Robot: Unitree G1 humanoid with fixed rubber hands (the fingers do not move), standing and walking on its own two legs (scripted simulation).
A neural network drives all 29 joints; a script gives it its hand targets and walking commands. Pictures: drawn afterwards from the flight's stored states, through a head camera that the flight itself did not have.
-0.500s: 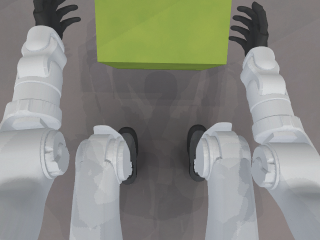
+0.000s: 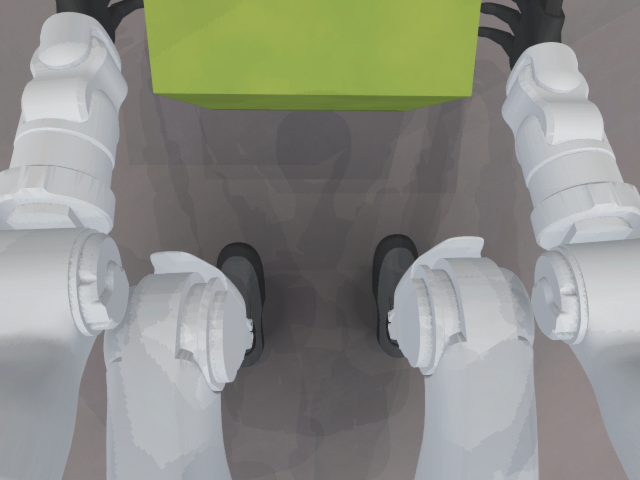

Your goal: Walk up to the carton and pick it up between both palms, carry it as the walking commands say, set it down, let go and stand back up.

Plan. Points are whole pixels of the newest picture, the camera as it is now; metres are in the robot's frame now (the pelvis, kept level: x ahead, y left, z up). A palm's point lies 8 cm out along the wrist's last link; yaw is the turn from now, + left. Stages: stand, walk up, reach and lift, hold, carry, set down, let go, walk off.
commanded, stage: reach and lift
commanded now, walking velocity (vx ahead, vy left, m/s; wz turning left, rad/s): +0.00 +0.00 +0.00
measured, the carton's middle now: (312, 36) +0.52 -0.03 -0.26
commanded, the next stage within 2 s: none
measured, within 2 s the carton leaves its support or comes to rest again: leaves its support in 1.44 s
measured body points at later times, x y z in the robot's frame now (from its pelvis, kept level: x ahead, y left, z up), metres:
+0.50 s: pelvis +0.00 +0.00 +0.00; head +0.38 -0.02 +0.24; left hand +0.56 +0.17 -0.19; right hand +0.52 -0.22 -0.20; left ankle +0.12 +0.11 -0.34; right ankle +0.12 -0.14 -0.34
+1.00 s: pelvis +0.00 +0.00 +0.00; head +0.37 -0.02 +0.24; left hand +0.56 +0.16 -0.19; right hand +0.52 -0.21 -0.20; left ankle +0.12 +0.11 -0.34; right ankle +0.12 -0.14 -0.34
